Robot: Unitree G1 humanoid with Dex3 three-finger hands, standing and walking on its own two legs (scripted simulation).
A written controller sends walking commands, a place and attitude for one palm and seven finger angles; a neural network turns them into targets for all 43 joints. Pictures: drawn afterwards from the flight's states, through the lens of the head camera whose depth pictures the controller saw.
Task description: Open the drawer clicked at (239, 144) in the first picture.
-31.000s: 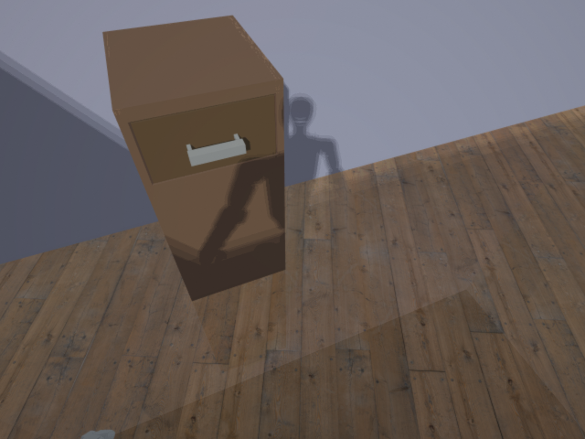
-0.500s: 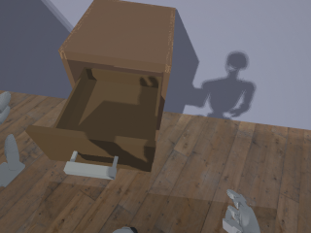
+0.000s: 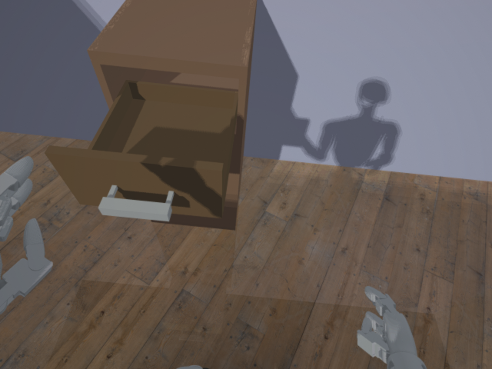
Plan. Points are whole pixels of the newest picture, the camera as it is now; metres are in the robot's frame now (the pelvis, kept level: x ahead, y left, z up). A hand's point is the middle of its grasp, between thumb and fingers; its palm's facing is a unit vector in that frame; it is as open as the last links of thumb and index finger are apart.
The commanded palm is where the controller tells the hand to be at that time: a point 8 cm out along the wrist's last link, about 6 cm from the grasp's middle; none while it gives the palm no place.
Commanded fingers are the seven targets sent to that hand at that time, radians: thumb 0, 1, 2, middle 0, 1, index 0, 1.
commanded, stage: stop stepping back and stand still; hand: left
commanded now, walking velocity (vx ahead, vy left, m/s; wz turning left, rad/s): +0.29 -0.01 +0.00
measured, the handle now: (139, 200) +0.43 +0.24 -0.06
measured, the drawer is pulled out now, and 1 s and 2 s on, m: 0.30 0.30 0.30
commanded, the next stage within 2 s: let the arm hang, fingers relaxed in 0.60 s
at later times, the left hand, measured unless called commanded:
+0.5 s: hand out of the picture +0.10 +0.23 +0.17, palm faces +0.40 -0.78 -0.48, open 7.5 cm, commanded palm +0.04 +0.27 +0.18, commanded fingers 0.00 0.90 0.90 -0.20 -0.30 -0.20 -0.30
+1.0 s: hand out of the picture -0.04 +0.16 -0.17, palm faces +0.12 -0.98 -0.17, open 7.1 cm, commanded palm none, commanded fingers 0.00 0.90 0.90 -0.20 -0.30 -0.20 -0.30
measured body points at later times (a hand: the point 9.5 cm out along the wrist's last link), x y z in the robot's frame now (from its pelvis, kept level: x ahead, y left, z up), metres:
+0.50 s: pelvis -0.08 -0.01 +0.00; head -0.09 -0.01 +0.45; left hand +0.07 +0.27 +0.20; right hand +0.07 -0.24 -0.09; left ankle -0.05 +0.11 -0.73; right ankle -0.04 -0.10 -0.73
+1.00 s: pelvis -0.08 -0.02 +0.00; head -0.06 +0.00 +0.45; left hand -0.04 +0.21 -0.15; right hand +0.02 -0.24 -0.13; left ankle -0.06 +0.10 -0.73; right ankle -0.06 -0.13 -0.73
